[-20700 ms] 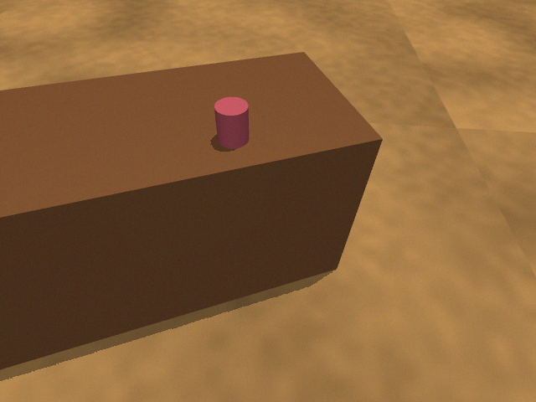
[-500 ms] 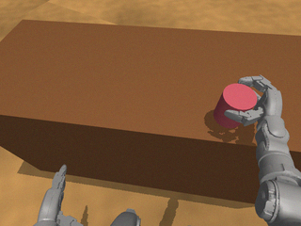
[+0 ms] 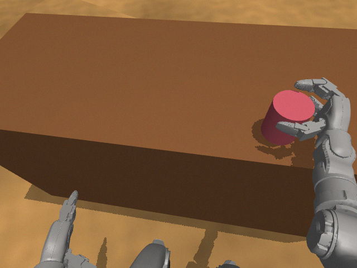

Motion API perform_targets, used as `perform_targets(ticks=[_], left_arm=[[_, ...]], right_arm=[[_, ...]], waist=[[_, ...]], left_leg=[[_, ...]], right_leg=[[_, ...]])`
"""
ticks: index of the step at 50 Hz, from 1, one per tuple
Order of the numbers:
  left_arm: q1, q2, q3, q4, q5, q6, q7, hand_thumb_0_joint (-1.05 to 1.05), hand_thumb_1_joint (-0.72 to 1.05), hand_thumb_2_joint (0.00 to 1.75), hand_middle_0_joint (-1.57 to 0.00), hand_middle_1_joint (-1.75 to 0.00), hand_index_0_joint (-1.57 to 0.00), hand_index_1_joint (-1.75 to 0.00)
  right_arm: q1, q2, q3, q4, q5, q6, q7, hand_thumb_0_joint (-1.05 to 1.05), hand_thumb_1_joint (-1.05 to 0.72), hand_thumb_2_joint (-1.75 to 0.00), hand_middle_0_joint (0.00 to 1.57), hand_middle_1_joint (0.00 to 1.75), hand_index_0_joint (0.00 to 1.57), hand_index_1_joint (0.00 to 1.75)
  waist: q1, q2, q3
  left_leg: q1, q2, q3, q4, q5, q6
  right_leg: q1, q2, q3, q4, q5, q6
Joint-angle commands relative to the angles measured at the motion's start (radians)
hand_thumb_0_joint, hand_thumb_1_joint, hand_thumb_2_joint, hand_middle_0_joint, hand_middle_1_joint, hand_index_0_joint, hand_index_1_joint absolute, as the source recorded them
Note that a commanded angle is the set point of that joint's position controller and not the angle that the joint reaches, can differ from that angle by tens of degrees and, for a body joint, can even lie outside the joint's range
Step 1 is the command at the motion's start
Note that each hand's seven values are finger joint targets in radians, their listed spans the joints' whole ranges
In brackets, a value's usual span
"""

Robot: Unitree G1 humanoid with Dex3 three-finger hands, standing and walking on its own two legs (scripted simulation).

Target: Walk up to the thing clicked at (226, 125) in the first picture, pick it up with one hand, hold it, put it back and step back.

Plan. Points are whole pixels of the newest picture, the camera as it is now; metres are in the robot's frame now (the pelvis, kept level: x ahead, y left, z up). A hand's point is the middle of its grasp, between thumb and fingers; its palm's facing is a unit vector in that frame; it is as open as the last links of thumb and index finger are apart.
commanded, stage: open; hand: right
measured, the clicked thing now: (285, 118) +0.47 -0.17 +0.04
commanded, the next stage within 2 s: withdraw in 0.30 s
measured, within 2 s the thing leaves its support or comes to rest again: neither
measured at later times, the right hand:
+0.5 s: hand (298, 109) +0.48 -0.19 +0.07, palm faces +0.10 +0.99 +0.03, open 16.6 cm
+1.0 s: hand out of the picture +0.47 -0.28 +0.19, palm faces +0.18 +0.98 -0.13, open 17.6 cm
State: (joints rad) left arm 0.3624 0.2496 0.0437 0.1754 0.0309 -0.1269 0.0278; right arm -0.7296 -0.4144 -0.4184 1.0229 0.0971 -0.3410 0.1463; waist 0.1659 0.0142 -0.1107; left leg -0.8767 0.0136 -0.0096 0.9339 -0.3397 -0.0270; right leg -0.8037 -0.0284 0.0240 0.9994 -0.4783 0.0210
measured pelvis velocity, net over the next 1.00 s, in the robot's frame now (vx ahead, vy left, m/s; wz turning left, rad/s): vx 0.02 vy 0.00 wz -0.01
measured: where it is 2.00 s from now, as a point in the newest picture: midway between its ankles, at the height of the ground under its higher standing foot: outside the picture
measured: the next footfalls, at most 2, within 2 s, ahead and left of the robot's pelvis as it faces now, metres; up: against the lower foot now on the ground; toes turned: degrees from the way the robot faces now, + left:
none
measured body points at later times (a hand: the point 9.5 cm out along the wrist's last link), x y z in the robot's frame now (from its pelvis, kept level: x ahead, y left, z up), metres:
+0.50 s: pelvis +0.00 +0.00 +0.00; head +0.09 -0.02 +0.44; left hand +0.15 +0.27 -0.02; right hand +0.47 -0.24 +0.07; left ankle +0.06 +0.14 -0.68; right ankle +0.00 -0.13 -0.68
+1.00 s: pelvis +0.02 +0.00 +0.03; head +0.06 +0.00 +0.48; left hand +0.17 +0.26 -0.02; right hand +0.45 -0.33 +0.20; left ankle +0.06 +0.14 -0.68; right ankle +0.00 -0.13 -0.68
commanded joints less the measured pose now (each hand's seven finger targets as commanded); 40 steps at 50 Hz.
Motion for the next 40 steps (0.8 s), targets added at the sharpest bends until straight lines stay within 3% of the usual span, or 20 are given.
perform_targets(ticks=[1, 2, 3, 4, 5, 6, 7, 8, 9, 11, 12, 13, 16, 17, 21, 25, 31, 33, 38, 40], left_arm=[[0.109, 0.107, 0.061, -0.039, -0.011, -0.044, 0.002, 0.0, -0.53, 0.05, -0.05, -0.05, -0.05, -0.05], [0.001, 0.133, 0.067, -0.126, -0.016, -0.053, 0.006, 0.0, -0.54, 0.06, -0.05, -0.04, -0.05, -0.05], [-0.11, 0.18, 0.104, -0.275, -0.014, -0.062, 0.014, 0.0, -0.55, 0.06, -0.05, -0.04, -0.05, -0.05], [-0.055, 0.182, 0.106, -0.264, -0.006, -0.057, 0.015, 0.0, -0.55, 0.06, -0.05, -0.04, -0.05, -0.05], [0.053, 0.159, 0.099, -0.169, -0.003, -0.046, 0.01, 0.0, -0.55, 0.05, -0.05, -0.05, -0.05, -0.05], [0.122, 0.137, 0.089, -0.089, -0.009, -0.039, 0.003, 0.0, -0.54, 0.05, -0.05, -0.05, -0.05, -0.05], [0.099, 0.127, 0.08, -0.105, -0.017, -0.038, -0.002, 0.0, -0.54, 0.05, -0.05, -0.05, -0.05, -0.05], [0.029, 0.149, 0.088, -0.168, -0.019, -0.044, 0.002, 0.0, -0.55, 0.05, -0.05, -0.05, -0.05, -0.05], [-0.034, 0.166, 0.098, -0.245, -0.017, -0.049, 0.005, 0.0, -0.56, 0.06, -0.05, -0.04, -0.04, -0.05], [0.045, 0.156, 0.106, -0.191, -0.012, -0.042, 0.004, 0.0, -0.56, 0.06, -0.05, -0.04, -0.04, -0.05], [0.055, 0.141, 0.091, -0.176, -0.015, -0.043, 0.003, 0.0, -0.55, 0.06, -0.05, -0.04, -0.04, -0.05], [0.036, 0.133, 0.087, -0.172, -0.019, -0.045, 0.002, 0.0, -0.56, 0.06, -0.05, -0.04, -0.04, -0.05], [0.017, 0.162, 0.106, -0.211, -0.015, -0.042, 0.007, 0.0, -0.56, 0.06, -0.05, -0.04, -0.04, -0.05], [0.029, 0.152, 0.1, -0.204, -0.013, -0.04, 0.007, 0.0, -0.56, 0.06, -0.05, -0.04, -0.04, -0.05], [0.032, 0.125, 0.073, -0.191, -0.012, -0.038, 0.002, 0.0, -0.52, 0.04, -0.05, -0.05, -0.05, -0.05], [0.027, 0.153, 0.086, -0.25, -0.016, -0.035, 0.011, 0.0, -0.52, 0.03, -0.05, -0.05, -0.05, -0.04], [0.022, 0.158, 0.092, -0.184, -0.032, -0.025, 0.025, 0.0, -0.51, 0.02, -0.05, -0.05, -0.05, -0.04], [0.046, 0.126, 0.06, -0.121, -0.036, -0.023, 0.022, 0.0, -0.51, 0.02, -0.05, -0.05, -0.05, -0.04], [-0.024, 0.163, 0.067, -0.055, -0.049, -0.033, 0.037, 0.0, -0.52, 0.02, -0.05, -0.04, -0.05, -0.04], [-0.059, 0.142, 0.035, -0.035, -0.06, -0.039, 0.035, 0.0, -0.51, 0.01, -0.05, -0.05, -0.06, -0.04]], right_arm=[[-0.315, -0.081, 0.063, -0.047, 0.021, -0.055, 0.024, 0.0, 0.49, -0.55, 0.86, 0.79, 0.89, 0.79], [-0.377, -0.171, 0.002, -0.1, 0.018, -0.067, 0.013, 0.0, 0.52, -0.47, 0.82, 0.71, 0.85, 0.71], [-0.512, -0.3, -0.05, -0.291, 0.003, -0.088, 0.003, 0.0, 0.54, -0.41, 0.78, 0.65, 0.81, 0.65], [-0.559, -0.301, -0.027, -0.343, -0.006, -0.087, 0.003, 0.0, 0.53, -0.37, 0.72, 0.59, 0.74, 0.59], [-0.462, -0.186, 0.039, -0.214, -0.003, -0.063, 0.013, 0.0, 0.54, -0.34, 0.68, 0.55, 0.7, 0.55], [-0.316, -0.1, 0.055, -0.05, 0.009, -0.04, 0.023, 0.0, 0.57, -0.28, 0.66, 0.5, 0.67, 0.5], [-0.323, -0.134, 0.021, -0.094, 0.014, -0.043, 0.02, 0.0, 0.61, -0.25, 0.62, 0.47, 0.64, 0.47], [-0.397, -0.237, -0.038, -0.183, 0.017, -0.059, 0.012, 0.0, 0.61, -0.21, 0.59, 0.42, 0.61, 0.42], [-0.468, -0.266, -0.044, -0.265, 0.011, -0.066, 0.01, 0.0, 0.61, -0.17, 0.54, 0.38, 0.56, 0.38], [-0.425, -0.159, 0.019, -0.194, 0.016, -0.052, 0.018, 0.0, 0.61, -0.16, 0.47, 0.34, 0.48, 0.34], [-0.408, -0.154, 0.018, -0.181, 0.02, -0.052, 0.021, 0.0, 0.61, -0.13, 0.44, 0.31, 0.45, 0.31], [-0.405, -0.191, -0.004, -0.196, 0.017, -0.058, 0.017, 0.0, 0.61, -0.12, 0.41, 0.28, 0.42, 0.28], [-0.453, -0.252, -0.034, -0.26, 0.007, -0.068, 0.009, 0.0, 0.61, -0.08, 0.26, 0.19, 0.27, 0.19], [-0.453, -0.218, -0.005, -0.251, 0.008, -0.067, 0.01, 0.0, 0.61, -0.08, 0.24, 0.18, 0.25, 0.18], [-0.422, -0.211, -0.009, -0.207, 0.003, -0.065, 0.004, 0.0, 0.61, -0.12, 0.11, 0.15, 0.12, 0.15], [-0.495, -0.3, -0.039, -0.31, -0.004, -0.074, 0.01, 0.0, 0.61, -0.07, 0.06, 0.09, 0.07, 0.09], [-0.526, -0.415, -0.096, -0.356, 0.008, -0.025, 0.013, 0.0, 0.61, -0.04, 0.04, 0.06, 0.05, 0.06], [-0.48, -0.373, -0.069, -0.281, 0.014, 0.007, 0.029, 0.0, 0.61, -0.04, 0.04, 0.06, 0.04, 0.06], [-0.516, -0.385, -0.034, -0.223, 0.021, 0.087, 0.083, 0.0, 0.61, -0.03, 0.04, 0.05, 0.04, 0.05], [-0.498, -0.379, -0.028, -0.202, 0.037, 0.121, 0.114, 0.0, 0.61, -0.03, 0.05, 0.05, 0.05, 0.05]], waist=[[0.022, -0.055, -0.264], [0.001, -0.063, -0.345], [-0.019, -0.109, -0.536], [-0.02, -0.148, -0.586], [0.003, -0.138, -0.468], [0.03, -0.075, -0.309], [0.007, -0.058, -0.319], [-0.01, -0.074, -0.404], [-0.013, -0.095, -0.497], [0.021, -0.046, -0.432], [0.013, -0.039, -0.393], [-0.009, -0.071, -0.411], [-0.022, -0.091, -0.49], [-0.002, -0.098, -0.465], [-0.013, -0.096, -0.423], [-0.019, -0.135, -0.546], [-0.056, -0.16, -0.493], [-0.054, -0.129, -0.409], [-0.051, -0.141, -0.376], [-0.063, -0.101, -0.363]], left_leg=[[0.204, -0.031, 0.04, -0.088, 0.202, 0.033], [0.231, -0.026, 0.033, -0.084, 0.202, 0.033], [0.314, -0.019, 0.019, -0.08, 0.24, 0.032], [0.346, -0.02, 0.016, -0.081, 0.263, 0.031], [0.3, -0.026, 0.026, -0.082, 0.253, 0.031], [0.236, -0.029, 0.034, -0.088, 0.218, 0.031], [0.256, -0.025, 0.032, -0.084, 0.215, 0.032], [0.294, -0.021, 0.026, -0.084, 0.237, 0.031], [0.33, -0.018, 0.017, -0.082, 0.251, 0.031], [0.316, -0.02, 0.019, -0.083, 0.251, 0.027], [0.294, -0.021, 0.023, -0.087, 0.228, 0.026], [0.306, -0.016, 0.02, -0.076, 0.237, 0.029], [0.317, -0.017, 0.017, -0.068, 0.261, 0.031], [0.296, -0.022, 0.024, -0.069, 0.254, 0.032], [0.296, -0.02, 0.019, -0.076, 0.223, 0.031], [0.357, -0.018, 0.016, -0.076, 0.271, 0.031], [0.411, -0.014, 0.011, -0.13, 0.234, 0.03], [0.407, -0.016, 0.014, -0.155, 0.217, 0.028], [0.382, -0.026, 0.039, -0.178, 0.24, 0.035], [0.408, -0.023, 0.04, -0.2, 0.232, 0.03]], right_leg=[[0.117, 0.021, -0.002, -0.138, 0.286, -0.021], [0.118, 0.018, 0.003, -0.143, 0.282, -0.022], [0.193, 0.016, -0.005, -0.136, 0.299, -0.023], [0.245, 0.019, -0.016, -0.138, 0.321, -0.02], [0.227, 0.019, -0.018, -0.141, 0.316, -0.018], [0.144, 0.021, -0.013, -0.138, 0.276, -0.023], [0.118, 0.025, -0.008, -0.142, 0.271, -0.024], [0.14, 0.023, -0.011, -0.139, 0.287, -0.025], [0.179, 0.022, -0.014, -0.136, 0.292, -0.026], [0.147, 0.024, -0.017, -0.126, 0.268, -0.032], [0.137, 0.024, -0.015, -0.127, 0.253, -0.032], [0.133, 0.027, -0.018, -0.129, 0.267, -0.027], [0.174, 0.025, -0.016, -0.124, 0.307, -0.024], [0.189, 0.021, -0.012, -0.125, 0.309, -0.022], [0.144, 0.025, -0.017, -0.131, 0.267, -0.024], [0.218, 0.024, -0.018, -0.129, 0.319, -0.02], [0.236, 0.028, -0.026, -0.179, 0.275, -0.021], [0.212, 0.029, -0.026, -0.196, 0.254, -0.025], [0.301, 0.013, -0.007, -0.252, 0.348, -0.013], [0.297, 0.014, -0.008, -0.266, 0.329, -0.02]])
